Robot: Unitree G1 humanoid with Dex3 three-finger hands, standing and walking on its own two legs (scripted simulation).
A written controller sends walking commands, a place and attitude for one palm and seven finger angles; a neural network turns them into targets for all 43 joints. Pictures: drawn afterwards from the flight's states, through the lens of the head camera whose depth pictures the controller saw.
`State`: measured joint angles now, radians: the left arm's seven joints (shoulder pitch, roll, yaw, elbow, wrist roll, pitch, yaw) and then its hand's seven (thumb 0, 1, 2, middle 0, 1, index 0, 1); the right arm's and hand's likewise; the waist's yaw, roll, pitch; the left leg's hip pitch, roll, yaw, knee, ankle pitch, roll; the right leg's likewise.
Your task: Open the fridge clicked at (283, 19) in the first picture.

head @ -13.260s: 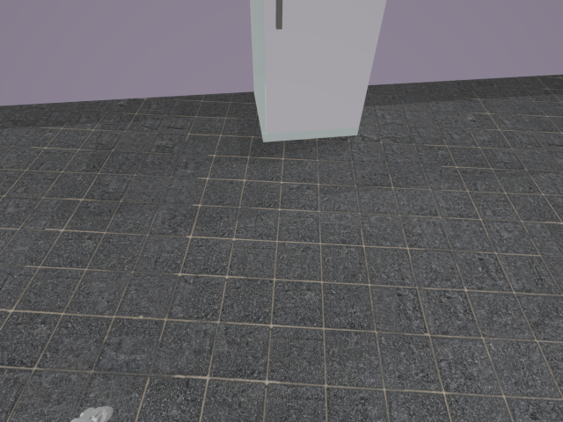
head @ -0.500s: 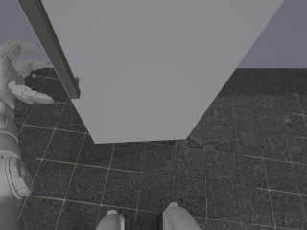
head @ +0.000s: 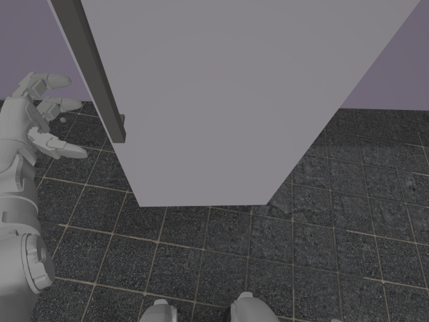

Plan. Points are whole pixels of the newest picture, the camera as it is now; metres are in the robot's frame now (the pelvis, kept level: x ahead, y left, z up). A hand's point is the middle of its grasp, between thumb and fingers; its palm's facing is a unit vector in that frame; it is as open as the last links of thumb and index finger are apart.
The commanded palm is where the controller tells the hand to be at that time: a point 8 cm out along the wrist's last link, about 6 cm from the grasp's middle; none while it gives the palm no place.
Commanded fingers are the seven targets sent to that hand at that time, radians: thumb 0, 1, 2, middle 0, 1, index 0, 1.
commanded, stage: move the hooked fingers beside the handle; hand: left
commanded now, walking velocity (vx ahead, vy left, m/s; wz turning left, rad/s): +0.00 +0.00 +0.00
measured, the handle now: (93, 52) +0.51 +0.19 +0.17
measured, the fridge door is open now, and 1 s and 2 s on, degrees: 0 0 0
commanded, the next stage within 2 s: feel for the door with the fingertips in 0.20 s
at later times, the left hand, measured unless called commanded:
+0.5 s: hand (73, 120) +0.45 +0.24 +0.08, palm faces -0.02 -1.00 +0.00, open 14.0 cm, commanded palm +0.42 +0.28 +0.08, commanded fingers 0.00 -0.50 0.30 -0.30 -1.20 -0.30 -1.20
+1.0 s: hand (87, 113) +0.46 +0.22 +0.08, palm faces +0.00 -1.00 +0.00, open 14.0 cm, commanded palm +0.44 +0.26 +0.08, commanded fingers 0.00 -0.50 0.30 -0.30 -1.20 -0.30 -1.20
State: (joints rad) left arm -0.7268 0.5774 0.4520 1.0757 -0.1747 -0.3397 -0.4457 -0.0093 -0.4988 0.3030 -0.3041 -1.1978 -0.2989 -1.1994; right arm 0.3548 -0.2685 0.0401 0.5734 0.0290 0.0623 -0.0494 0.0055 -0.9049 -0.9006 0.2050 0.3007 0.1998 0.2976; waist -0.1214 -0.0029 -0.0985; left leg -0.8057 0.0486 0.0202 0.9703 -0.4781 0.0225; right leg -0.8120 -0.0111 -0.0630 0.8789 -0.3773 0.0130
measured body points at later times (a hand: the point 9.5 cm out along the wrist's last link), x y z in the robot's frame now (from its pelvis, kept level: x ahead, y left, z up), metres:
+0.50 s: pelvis -0.01 +0.00 +0.00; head +0.09 +0.02 +0.44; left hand +0.44 +0.29 +0.08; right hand +0.03 -0.28 -0.11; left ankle -0.01 +0.10 -0.68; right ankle +0.02 -0.13 -0.68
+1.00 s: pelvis -0.01 -0.01 +0.00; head +0.10 +0.01 +0.43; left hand +0.46 +0.27 +0.09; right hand +0.03 -0.28 -0.11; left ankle -0.01 +0.10 -0.68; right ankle +0.02 -0.13 -0.68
